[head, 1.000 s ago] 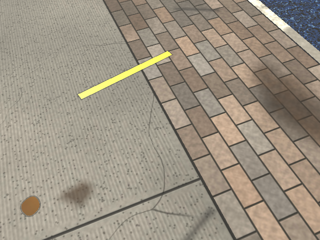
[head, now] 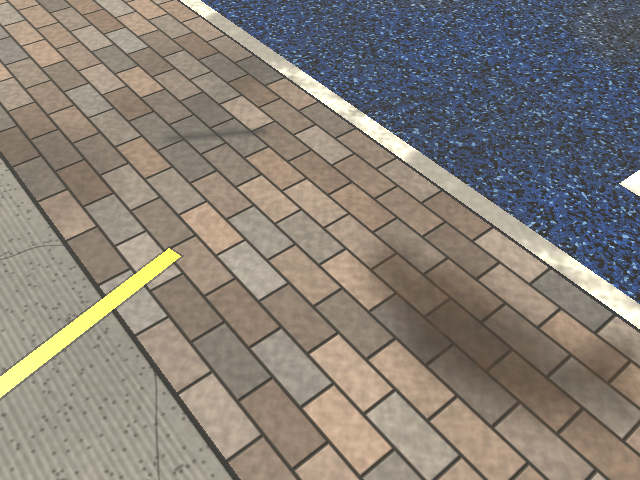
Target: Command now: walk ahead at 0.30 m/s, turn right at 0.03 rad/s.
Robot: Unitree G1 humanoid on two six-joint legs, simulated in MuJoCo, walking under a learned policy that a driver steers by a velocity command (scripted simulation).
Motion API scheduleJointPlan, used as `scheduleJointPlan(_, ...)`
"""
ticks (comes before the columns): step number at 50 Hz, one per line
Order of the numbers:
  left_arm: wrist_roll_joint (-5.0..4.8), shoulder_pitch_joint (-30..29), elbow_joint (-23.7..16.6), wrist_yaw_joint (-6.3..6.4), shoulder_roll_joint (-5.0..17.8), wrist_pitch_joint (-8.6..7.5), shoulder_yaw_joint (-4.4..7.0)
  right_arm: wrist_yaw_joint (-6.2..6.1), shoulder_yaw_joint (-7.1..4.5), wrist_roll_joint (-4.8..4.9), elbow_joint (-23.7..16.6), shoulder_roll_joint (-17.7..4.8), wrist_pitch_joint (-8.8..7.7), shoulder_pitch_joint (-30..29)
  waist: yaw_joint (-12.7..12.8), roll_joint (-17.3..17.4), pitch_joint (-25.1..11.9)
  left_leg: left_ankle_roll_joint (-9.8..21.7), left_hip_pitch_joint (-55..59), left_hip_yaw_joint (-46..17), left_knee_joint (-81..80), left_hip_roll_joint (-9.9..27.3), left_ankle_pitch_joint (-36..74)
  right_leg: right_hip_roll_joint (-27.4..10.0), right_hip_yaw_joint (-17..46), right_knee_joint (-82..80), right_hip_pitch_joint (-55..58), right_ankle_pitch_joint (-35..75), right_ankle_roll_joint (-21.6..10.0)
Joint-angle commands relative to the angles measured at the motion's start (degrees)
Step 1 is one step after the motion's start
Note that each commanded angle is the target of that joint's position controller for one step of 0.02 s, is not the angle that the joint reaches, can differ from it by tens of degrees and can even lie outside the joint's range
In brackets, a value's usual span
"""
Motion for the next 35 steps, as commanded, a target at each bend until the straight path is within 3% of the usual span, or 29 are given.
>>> scheduleJointPlan(1,-1.3,-10.6,-7.3,0.2,6.1,-3.12,1.69,-0.47,-3.66,-0.09,0.0,-14.5,-2.0,7.8,-4.8,17.3,9.9,14.0,5.6,-32.9,-29.2,19.8,-26.5,-0.4,1.2,15.0,-21.0,-10.0,0.1)
scheduleJointPlan(2,-1.24,-8.7,-6.5,-0.02,7.8,-3.72,2.61,-0.67,-2.92,-0.41,-0.7,-11.3,-3.12,5.8,-2.9,13.8,9.4,13.2,8.1,-30.9,-27.9,19.1,-20.3,-2.4,3.6,19.5,-23.8,-8.1,-0.5)
scheduleJointPlan(3,-0.75,-6.3,-4.9,-0.27,7.4,-3.95,2.77,-0.5,-2.61,0.36,-1.0,-9.5,-3.94,4.8,-1.9,11.3,7.6,11.5,12.0,-26.7,-26.5,16.9,-14.8,-3.2,3.9,20.6,-25.2,-5.7,-0.8)
scheduleJointPlan(4,-0.3,-6.3,-4.5,-0.52,6.8,-4.21,2.73,-0.29,-2.59,1.35,-0.8,-8.8,-4.37,5.3,-2.1,9.2,6.5,10.4,15.5,-23.5,-25.9,15.9,-9.8,-4.3,3.8,19.6,-26.7,-3.1,-0.8)
scheduleJointPlan(5,-0.16,-7.6,-4.4,-0.79,5.6,-4.47,2.48,-0.22,-2.43,1.74,-0.4,-8.1,-4.48,6.2,-2.6,7.9,5.8,9.4,17.1,-19.8,-25.8,14.6,-4.7,-5.0,3.1,16.9,-26.1,-0.4,-0.5)
scheduleJointPlan(7,-0.2,-9.6,-4.4,-1.46,3.2,-4.74,1.76,-0.07,-2.31,1.42,0.3,-7.3,-4.27,7.2,-3.2,7.8,4.3,8.2,15.5,-12.9,-25.4,11.2,3.3,-4.2,0.4,10.5,-19.7,4.3,0.6)
scheduleJointPlan(9,-0.39,-11.8,-4.9,-2.03,2.1,-4.97,1.2,0.03,-2.68,1.46,0.8,-8.5,-3.79,8.6,-4.0,8.5,4.3,8.5,11.3,-10.2,-25.1,9.7,6.4,-2.9,-1.1,3.7,-12.3,6.3,1.7)
scheduleJointPlan(11,-0.77,-12.6,-5.1,-2.39,3.3,-5.11,1.19,0.2,-3.34,1.91,1.1,-10.5,-3.43,9.4,-3.9,8.9,4.7,9.4,8.5,-10.9,-24.3,10.2,6.3,-1.9,-1.5,-0.4,-7.2,6.3,2.2)
scheduleJointPlan(13,-1.13,-10.6,-4.6,-2.39,5.3,-5.34,1.63,0.3,-3.79,2.57,1.1,-11.5,-3.23,8.6,-2.0,8.8,4.5,9.1,6.0,-13.0,-23.0,11.5,4.7,-1.9,-0.6,-4.3,-0.9,8.4,1.7)
scheduleJointPlan(15,-1.14,-3.3,-2.0,-1.62,7.8,-5.29,2.79,0.32,-3.65,2.74,0.7,-10.7,-3.21,7.0,2.2,7.7,2.5,7.1,1.9,-12.5,-18.4,10.2,7.2,-1.9,-0.4,-6.9,10.6,8.9,0.4)
scheduleJointPlan(16,-1.02,4.1,-0.1,-0.82,10.2,-5.3,3.91,0.41,-3.01,2.32,0.2,-8.4,-3.39,5.8,5.9,6.0,-1.0,5.0,-2.6,-9.8,-9.6,7.2,10.5,-4.2,2.2,-7.5,21.0,7.8,-1.0)
scheduleJointPlan(17,0.07,12.5,1.1,0.06,14.9,-5.19,5.22,0.54,-1.62,1.33,-1.5,-3.3,-3.74,5.6,9.0,-4.7,-8.5,1.3,-14.6,-3.9,10.3,1.2,2.7,-16.3,16.0,-9.4,36.4,1.9,-5.0)
scheduleJointPlan(18,0.54,16.3,2.3,-0.45,18.0,-4.82,5.72,0.05,-1.14,2.49,-3.8,-1.5,-4.71,7.6,8.3,-18.2,-13.0,0.0,-25.7,-3.0,26.0,-3.3,-14.0,-26.3,36.9,-17.8,40.1,-12.2,-11.3)
scheduleJointPlan(19,0.78,12.5,1.7,-0.72,12.7,-5.29,4.09,0.0,-2.74,3.55,-3.1,-7.1,-5.02,6.9,7.3,-11.7,-7.6,0.7,-28.8,-8.2,34.6,0.3,-11.7,-25.1,35.9,-19.6,33.9,-18.1,-10.9)
scheduleJointPlan(20,0.26,8.2,1.1,-0.86,9.6,-5.72,3.08,0.18,-3.38,3.9,-3.3,-8.4,-4.99,5.5,5.5,-10.4,-2.0,1.6,-29.7,-8.0,35.8,2.1,-6.4,-23.0,28.3,-20.6,28.1,-14.5,-8.7)
scheduleJointPlan(22,0.42,2.5,0.8,-1.22,5.7,-6.19,1.97,-0.07,-3.65,2.93,-2.7,-6.3,-4.28,4.5,3.0,-6.9,2.7,1.9,-26.7,-7.8,33.1,4.7,1.6,-18.2,16.4,-22.9,20.3,-1.4,-6.2)
scheduleJointPlan(24,1.01,1.7,1.8,-1.02,5.1,-6.46,1.9,0.59,-3.41,2.9,-3.5,-3.7,-3.42,4.3,1.5,-7.5,3.4,1.7,-24.3,-6.9,31.5,6.1,5.7,-16.7,9.2,-24.1,17.0,7.8,-6.0)
scheduleJointPlan(29,1.45,3.3,3.6,0.03,7.7,-6.45,2.63,1.74,-2.92,2.41,-7.6,-2.2,-2.52,-2.4,1.6,-2.9,5.6,0.1,-27.3,-5.9,20.2,5.8,14.5,-17.0,0.3,-26.2,16.3,18.1,-7.9)
scheduleJointPlan(35,0.08,7.3,5.1,0.67,10.4,-5.37,3.32,4.23,-1.75,2.11,-13.3,-1.8,-2.43,-13.6,4.5,-1.2,8.0,2.0,-24.8,0.4,5.4,4.1,20.1,-17.9,-8.0,-25.1,21.0,23.4,-6.6)
Velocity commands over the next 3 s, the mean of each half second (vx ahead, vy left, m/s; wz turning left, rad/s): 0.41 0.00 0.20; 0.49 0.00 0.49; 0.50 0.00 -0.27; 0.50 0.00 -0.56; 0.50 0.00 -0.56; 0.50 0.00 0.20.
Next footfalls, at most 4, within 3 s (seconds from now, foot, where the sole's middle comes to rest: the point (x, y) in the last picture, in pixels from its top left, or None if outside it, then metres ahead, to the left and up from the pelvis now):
0.32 right None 0.23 -0.16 -0.77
0.82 left None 0.49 0.15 -0.77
1.40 right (286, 346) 0.87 0.08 -0.77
1.86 left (199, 268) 1.11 0.32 -0.77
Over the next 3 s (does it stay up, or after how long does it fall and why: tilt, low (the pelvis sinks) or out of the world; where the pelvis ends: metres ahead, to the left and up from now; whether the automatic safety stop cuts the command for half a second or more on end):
stays up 1.58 0.05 -0.01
